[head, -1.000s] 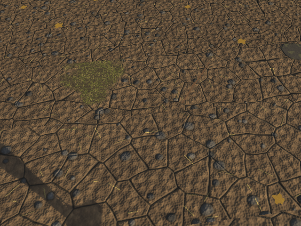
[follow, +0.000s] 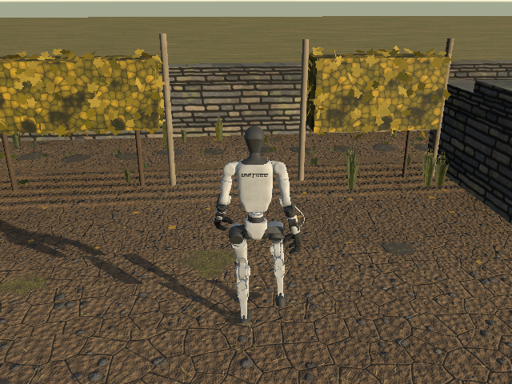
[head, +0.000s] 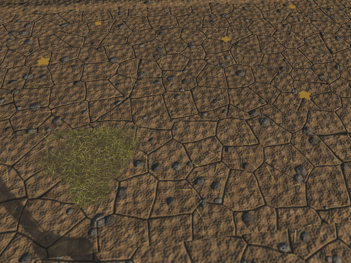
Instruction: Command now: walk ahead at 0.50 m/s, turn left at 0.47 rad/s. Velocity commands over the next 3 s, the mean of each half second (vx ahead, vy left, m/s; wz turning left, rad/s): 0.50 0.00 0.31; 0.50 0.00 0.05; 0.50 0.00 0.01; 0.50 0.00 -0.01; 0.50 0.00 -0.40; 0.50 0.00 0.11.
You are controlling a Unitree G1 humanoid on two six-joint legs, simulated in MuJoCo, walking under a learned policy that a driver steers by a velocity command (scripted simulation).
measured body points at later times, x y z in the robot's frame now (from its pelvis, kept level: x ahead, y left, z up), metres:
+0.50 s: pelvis +0.27 +0.00 +0.01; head +0.30 +0.01 +0.46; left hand +0.23 +0.27 -0.12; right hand +0.48 -0.23 -0.09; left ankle +0.38 +0.18 -0.69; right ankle +0.27 -0.12 -0.74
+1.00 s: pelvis +0.51 +0.09 +0.00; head +0.52 +0.11 +0.45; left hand +0.65 +0.38 -0.09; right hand +0.54 -0.19 -0.12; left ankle +0.41 +0.17 -0.74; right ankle +0.72 -0.07 -0.68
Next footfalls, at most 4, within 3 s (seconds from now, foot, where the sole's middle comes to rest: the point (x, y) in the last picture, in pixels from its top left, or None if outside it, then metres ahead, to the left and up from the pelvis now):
0.18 right None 0.30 -0.11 -0.77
0.62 left None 0.45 0.18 -0.77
1.28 right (179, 191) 0.88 -0.04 -0.93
1.74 left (126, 150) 1.12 0.22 -0.93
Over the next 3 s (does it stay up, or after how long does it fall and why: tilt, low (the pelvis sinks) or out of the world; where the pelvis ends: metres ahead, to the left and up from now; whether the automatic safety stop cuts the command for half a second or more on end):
stays up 1.73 0.04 -0.34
